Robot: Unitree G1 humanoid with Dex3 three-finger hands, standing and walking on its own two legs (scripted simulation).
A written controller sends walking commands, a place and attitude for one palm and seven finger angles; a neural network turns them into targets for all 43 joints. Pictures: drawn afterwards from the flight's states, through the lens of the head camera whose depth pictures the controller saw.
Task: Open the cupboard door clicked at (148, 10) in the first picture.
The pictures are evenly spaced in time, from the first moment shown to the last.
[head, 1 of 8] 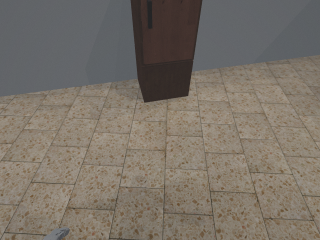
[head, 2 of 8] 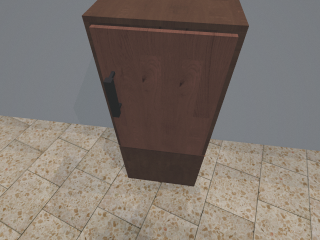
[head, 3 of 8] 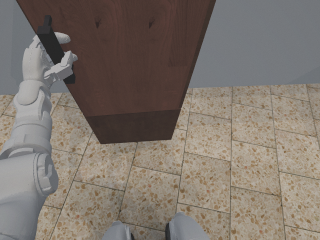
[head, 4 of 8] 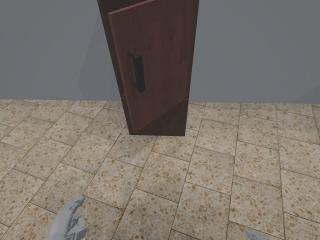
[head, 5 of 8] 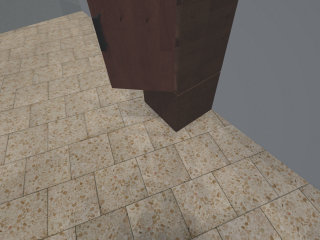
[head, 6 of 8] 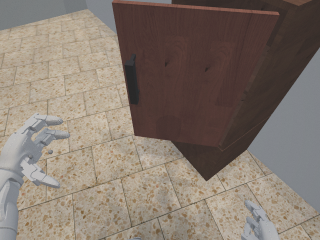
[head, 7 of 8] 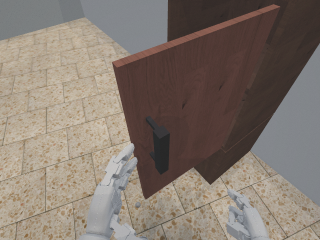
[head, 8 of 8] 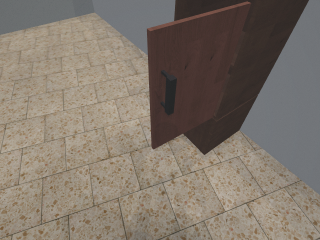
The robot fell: no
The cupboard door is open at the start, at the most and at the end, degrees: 0 89 87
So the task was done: yes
